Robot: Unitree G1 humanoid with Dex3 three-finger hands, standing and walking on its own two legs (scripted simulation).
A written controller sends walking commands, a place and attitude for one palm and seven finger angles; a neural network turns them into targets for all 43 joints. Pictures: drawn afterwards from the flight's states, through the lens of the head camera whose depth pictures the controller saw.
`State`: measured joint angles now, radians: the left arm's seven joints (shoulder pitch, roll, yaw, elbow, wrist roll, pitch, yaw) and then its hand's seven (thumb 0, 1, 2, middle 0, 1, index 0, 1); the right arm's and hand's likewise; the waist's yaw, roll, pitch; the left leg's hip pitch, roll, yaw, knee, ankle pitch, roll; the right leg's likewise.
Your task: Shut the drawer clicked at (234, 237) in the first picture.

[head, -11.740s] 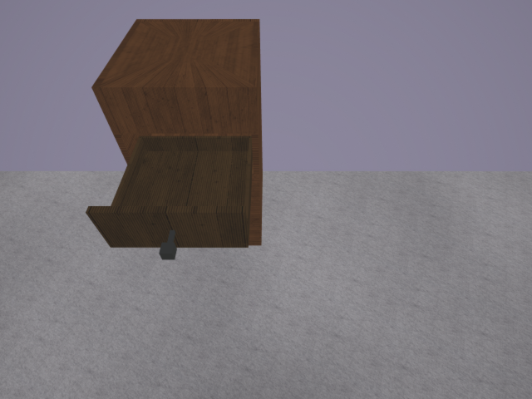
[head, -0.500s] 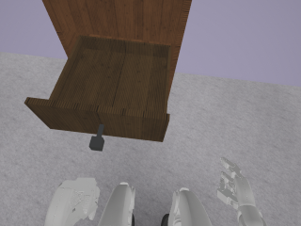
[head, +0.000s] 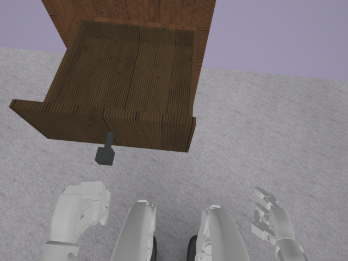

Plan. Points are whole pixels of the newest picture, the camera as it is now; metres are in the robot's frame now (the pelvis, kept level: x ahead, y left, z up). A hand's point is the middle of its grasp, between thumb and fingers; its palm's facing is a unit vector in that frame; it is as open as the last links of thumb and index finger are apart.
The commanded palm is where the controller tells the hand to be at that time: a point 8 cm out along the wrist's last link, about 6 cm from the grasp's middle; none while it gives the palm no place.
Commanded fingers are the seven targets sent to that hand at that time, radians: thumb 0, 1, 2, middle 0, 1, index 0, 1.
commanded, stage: bring the fist close to the handle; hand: left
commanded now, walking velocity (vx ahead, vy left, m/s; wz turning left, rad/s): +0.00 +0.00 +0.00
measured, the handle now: (107, 148) +0.36 +0.19 -0.02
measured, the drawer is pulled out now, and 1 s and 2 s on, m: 0.30 0.30 0.21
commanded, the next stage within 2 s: push the drawer shut in 0.70 s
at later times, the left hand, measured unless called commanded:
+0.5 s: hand (120, 195) +0.26 +0.14 -0.03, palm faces -0.09 -1.00 -0.01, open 3.3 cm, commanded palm +0.24 +0.20 -0.02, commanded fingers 0.00 0.90 0.90 -1.40 -1.60 -1.40 -1.60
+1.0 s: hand (115, 186) +0.27 +0.15 -0.02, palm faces -0.06 -1.00 -0.02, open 3.3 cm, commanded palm +0.26 +0.20 -0.02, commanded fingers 0.00 0.90 0.90 -1.40 -1.60 -1.40 -1.60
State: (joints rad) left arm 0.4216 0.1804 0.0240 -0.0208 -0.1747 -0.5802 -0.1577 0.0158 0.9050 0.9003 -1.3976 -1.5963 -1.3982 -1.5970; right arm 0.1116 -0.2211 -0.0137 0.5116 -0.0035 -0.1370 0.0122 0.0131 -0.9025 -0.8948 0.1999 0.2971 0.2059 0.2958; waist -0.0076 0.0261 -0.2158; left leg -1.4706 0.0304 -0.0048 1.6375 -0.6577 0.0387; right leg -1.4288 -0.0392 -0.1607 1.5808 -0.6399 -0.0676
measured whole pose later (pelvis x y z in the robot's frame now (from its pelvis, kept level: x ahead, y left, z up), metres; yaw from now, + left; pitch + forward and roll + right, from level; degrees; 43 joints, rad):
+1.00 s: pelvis +0.00 +0.01 -0.03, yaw +0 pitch +31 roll -4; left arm 0.19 0.20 0.01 0.08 -0.15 -0.54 -0.11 0.01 0.90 0.90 -1.40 -1.60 -1.40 -1.60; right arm 0.07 -0.24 0.01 0.50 0.00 -0.07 0.02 0.01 -0.90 -0.89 0.20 0.30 0.21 0.30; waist -0.01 0.03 -0.21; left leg -1.60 0.02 0.00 1.73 -0.68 0.05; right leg -1.56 -0.05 -0.15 1.67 -0.66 -0.06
